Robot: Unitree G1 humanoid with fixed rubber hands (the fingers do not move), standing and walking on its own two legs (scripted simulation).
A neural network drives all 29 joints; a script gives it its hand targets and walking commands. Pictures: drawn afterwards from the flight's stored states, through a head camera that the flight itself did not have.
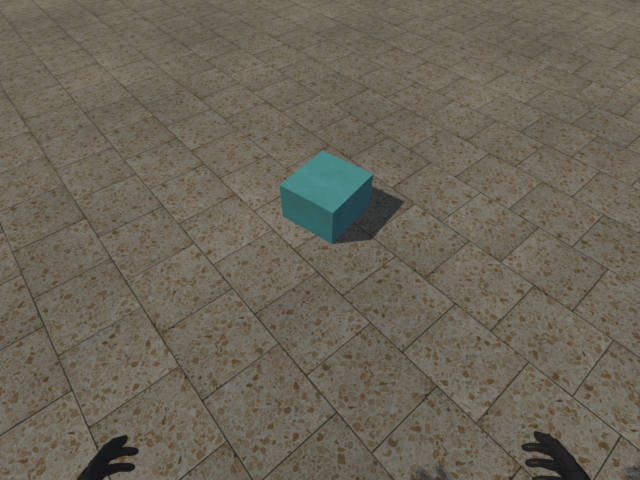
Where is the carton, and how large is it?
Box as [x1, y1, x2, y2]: [280, 151, 372, 243]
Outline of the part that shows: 321,151 280,184 281,203 283,216 331,243 368,205 372,174 328,153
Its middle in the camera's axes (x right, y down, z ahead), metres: +0.03 -0.20 +1.70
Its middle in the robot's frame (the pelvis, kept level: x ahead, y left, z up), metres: +1.31 -0.02 -0.68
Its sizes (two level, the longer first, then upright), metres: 0.296 0.274 0.185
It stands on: the floor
